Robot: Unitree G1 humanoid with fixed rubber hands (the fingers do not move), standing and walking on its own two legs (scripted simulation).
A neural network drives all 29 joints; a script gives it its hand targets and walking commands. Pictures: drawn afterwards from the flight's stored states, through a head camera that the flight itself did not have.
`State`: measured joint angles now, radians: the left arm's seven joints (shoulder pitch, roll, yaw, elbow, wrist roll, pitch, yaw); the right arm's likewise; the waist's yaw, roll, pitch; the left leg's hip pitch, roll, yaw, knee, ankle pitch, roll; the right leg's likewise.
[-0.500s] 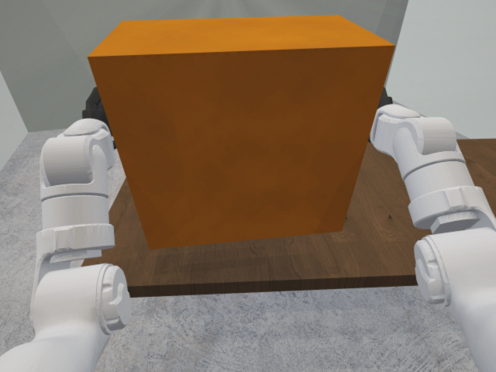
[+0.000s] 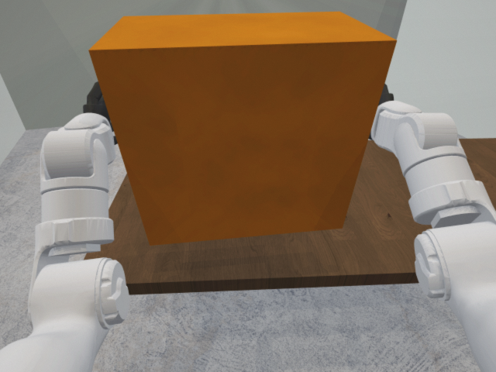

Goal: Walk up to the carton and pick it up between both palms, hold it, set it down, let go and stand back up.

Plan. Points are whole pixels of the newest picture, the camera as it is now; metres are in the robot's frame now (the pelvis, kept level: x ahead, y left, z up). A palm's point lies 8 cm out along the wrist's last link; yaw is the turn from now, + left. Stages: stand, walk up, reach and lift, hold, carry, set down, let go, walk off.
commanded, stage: hold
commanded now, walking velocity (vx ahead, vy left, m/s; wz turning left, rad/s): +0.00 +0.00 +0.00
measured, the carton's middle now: (242, 131) +0.38 +0.01 +0.27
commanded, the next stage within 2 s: none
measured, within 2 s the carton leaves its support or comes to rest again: neither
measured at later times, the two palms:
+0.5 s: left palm (103, 130) +0.37 +0.21 +0.29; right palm (377, 118) +0.37 -0.20 +0.29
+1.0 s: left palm (107, 132) +0.36 +0.20 +0.29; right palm (382, 121) +0.36 -0.20 +0.29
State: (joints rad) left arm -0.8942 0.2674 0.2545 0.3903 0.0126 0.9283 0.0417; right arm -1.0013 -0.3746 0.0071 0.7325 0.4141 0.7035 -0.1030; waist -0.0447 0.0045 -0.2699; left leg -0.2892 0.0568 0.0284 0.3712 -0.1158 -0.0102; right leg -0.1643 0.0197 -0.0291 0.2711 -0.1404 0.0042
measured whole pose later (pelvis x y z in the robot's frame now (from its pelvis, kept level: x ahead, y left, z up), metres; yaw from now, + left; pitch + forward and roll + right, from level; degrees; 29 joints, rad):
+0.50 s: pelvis +0.00 +0.00 +0.00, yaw +0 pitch +2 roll -2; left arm -0.92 0.28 0.24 0.48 0.00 0.90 0.04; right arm -1.03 -0.38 0.02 0.77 0.39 0.72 -0.09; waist -0.04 0.01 -0.26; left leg -0.28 0.05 0.03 0.36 -0.11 0.00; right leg -0.16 0.02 -0.03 0.26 -0.13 0.01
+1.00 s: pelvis +0.00 +0.00 +0.00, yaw -1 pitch +2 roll -2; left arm -0.89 0.26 0.23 0.45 -0.02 0.90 0.06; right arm -1.00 -0.40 0.03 0.74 0.41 0.74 -0.10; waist -0.03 0.02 -0.28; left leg -0.30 0.06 0.04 0.37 -0.12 0.00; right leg -0.18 0.02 -0.01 0.28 -0.14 0.01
